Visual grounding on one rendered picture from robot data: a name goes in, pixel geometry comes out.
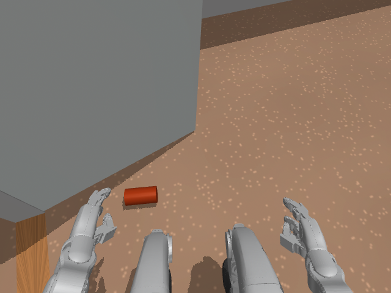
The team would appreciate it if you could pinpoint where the left robot arm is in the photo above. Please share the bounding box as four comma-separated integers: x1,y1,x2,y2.
42,236,97,293

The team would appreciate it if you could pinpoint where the right robot arm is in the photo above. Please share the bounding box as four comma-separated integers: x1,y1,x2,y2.
305,250,353,293

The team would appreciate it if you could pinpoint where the can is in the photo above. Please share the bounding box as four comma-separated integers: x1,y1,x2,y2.
124,186,158,206

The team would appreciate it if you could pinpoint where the right robot hand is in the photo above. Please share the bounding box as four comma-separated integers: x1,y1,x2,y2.
280,197,327,258

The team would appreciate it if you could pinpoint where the left robot hand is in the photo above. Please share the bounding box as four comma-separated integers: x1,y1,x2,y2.
69,187,117,244

